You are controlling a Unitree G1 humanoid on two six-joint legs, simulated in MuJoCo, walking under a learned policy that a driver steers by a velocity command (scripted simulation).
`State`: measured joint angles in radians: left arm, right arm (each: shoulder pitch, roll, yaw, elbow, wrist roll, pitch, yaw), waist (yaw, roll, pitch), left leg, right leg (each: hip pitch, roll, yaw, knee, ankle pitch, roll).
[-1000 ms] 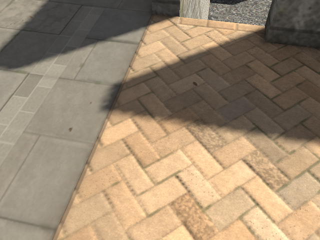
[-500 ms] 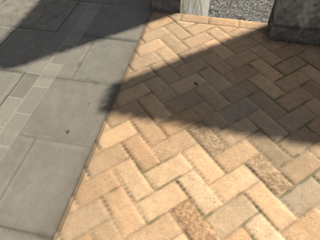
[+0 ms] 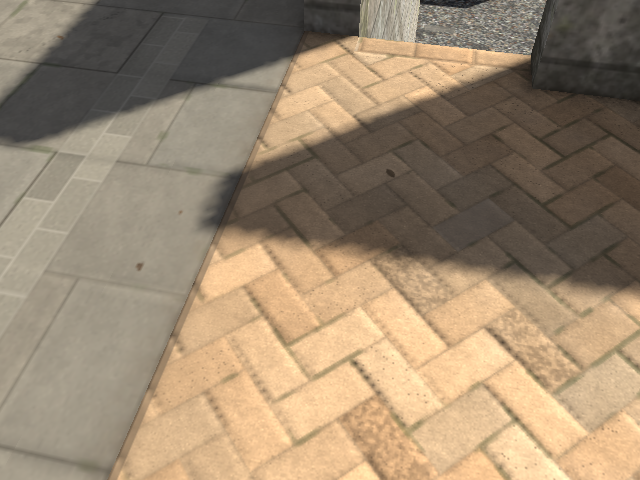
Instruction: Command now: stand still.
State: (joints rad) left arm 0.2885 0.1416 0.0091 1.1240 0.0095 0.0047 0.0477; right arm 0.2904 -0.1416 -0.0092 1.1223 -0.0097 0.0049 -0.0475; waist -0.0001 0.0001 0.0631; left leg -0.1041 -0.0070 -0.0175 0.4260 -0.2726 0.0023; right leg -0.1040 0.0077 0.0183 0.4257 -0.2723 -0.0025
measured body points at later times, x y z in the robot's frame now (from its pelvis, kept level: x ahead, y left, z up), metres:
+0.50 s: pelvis +0.07 -0.02 +0.00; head +0.08 -0.03 +0.45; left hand +0.03 +0.22 -0.14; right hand +0.20 -0.26 -0.13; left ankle +0.07 +0.11 -0.67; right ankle -0.02 -0.11 -0.74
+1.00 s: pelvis +0.44 +0.07 +0.00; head +0.45 +0.07 +0.45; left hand +0.57 +0.31 -0.12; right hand +0.38 -0.19 -0.14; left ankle +0.40 +0.12 -0.74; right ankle +0.51 -0.09 -0.65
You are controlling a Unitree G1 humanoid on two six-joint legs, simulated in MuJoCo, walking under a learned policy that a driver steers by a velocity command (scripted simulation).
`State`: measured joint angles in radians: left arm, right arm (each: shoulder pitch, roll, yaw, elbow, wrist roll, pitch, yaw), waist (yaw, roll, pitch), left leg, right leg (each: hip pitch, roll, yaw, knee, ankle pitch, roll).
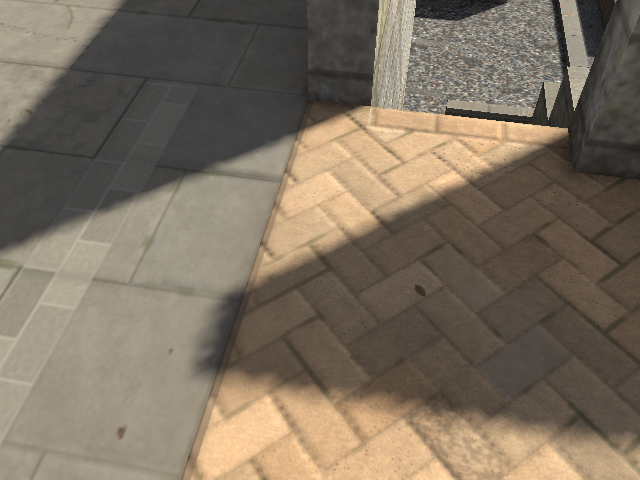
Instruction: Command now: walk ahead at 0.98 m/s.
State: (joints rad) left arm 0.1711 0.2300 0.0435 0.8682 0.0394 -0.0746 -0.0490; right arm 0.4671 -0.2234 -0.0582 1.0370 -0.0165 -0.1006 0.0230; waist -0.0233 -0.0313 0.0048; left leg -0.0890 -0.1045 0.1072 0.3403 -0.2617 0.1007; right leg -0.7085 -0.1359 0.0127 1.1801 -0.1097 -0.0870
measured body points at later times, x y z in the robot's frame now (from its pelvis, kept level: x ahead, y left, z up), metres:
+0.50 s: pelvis +0.46 -0.02 +0.00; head +0.48 -0.02 +0.45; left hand +0.41 +0.25 -0.14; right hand +0.65 -0.27 -0.07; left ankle +0.60 +0.15 -0.67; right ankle +0.41 -0.06 -0.74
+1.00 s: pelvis +0.85 -0.05 -0.01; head +0.89 -0.08 +0.44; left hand +1.19 +0.04 -0.08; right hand +0.68 -0.30 -0.13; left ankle +0.84 +0.10 -0.74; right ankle +0.95 -0.20 -0.69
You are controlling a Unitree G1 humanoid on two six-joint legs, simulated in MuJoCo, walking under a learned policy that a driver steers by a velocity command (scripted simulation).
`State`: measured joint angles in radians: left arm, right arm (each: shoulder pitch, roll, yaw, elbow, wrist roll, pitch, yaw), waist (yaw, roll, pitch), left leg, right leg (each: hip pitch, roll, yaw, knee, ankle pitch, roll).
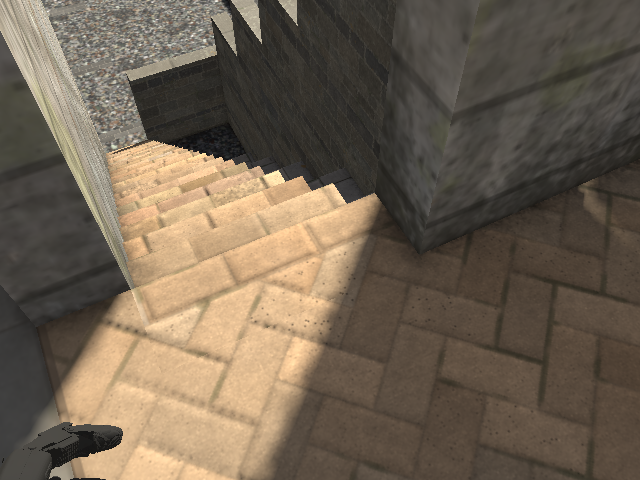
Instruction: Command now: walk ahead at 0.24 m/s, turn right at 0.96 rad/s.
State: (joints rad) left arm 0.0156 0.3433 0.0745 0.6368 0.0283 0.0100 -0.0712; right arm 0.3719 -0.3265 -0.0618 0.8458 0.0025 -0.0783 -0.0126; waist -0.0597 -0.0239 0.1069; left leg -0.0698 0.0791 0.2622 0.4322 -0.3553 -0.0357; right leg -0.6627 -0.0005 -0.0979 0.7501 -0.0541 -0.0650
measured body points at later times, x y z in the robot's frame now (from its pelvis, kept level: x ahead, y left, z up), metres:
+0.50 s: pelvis +0.13 +0.03 +0.00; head +0.17 +0.01 +0.45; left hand +0.35 +0.26 -0.10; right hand +0.19 -0.29 -0.09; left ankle +0.25 +0.15 -0.70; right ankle +0.19 -0.05 -0.73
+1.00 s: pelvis +0.17 +0.05 +0.01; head +0.18 +0.04 +0.46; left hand +0.46 +0.13 -0.10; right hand +0.00 -0.19 -0.11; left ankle +0.24 +0.13 -0.73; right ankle +0.06 +0.02 -0.72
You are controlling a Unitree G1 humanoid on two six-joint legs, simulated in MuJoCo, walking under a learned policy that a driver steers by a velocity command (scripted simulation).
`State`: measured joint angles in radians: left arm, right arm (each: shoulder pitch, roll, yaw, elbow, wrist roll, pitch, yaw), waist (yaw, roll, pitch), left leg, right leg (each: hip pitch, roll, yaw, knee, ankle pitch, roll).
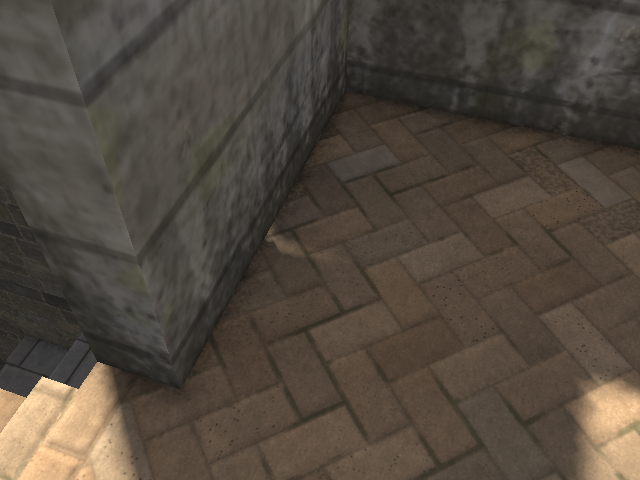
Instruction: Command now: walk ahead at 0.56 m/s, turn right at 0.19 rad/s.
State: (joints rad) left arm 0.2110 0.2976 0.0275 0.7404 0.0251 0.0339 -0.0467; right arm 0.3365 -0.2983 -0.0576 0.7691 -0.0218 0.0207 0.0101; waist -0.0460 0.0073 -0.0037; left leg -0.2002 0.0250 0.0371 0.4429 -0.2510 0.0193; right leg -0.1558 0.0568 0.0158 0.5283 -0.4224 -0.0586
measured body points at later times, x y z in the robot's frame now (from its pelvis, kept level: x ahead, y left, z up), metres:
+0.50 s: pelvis +0.24 +0.01 -0.04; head +0.29 +0.03 +0.41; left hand +0.21 +0.27 -0.18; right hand +0.41 -0.26 -0.15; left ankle +0.34 +0.10 -0.74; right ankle +0.07 -0.12 -0.64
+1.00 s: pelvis +0.52 -0.10 -0.02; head +0.58 -0.08 +0.43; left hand +0.49 +0.20 -0.11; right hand +0.82 -0.30 -0.12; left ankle +0.38 -0.01 -0.66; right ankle +0.66 -0.17 -0.74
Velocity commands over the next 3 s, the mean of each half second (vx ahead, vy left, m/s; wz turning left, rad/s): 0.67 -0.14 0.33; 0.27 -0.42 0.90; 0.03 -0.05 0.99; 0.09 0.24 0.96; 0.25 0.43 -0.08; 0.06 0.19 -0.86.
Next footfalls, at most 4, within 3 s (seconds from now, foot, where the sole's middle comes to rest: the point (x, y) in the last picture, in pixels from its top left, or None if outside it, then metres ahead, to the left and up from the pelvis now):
0.02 right None -0.02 -0.10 -0.78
0.42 left None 0.38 0.11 -0.78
0.90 right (383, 405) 0.69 -0.14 -0.78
1.54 left None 0.43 -0.17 -0.78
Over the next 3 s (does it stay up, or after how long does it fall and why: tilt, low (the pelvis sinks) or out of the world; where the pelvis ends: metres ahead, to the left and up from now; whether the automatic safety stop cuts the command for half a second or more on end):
stays up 0.08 -0.05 0.00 its command is cut before an obstacle after 0.4 s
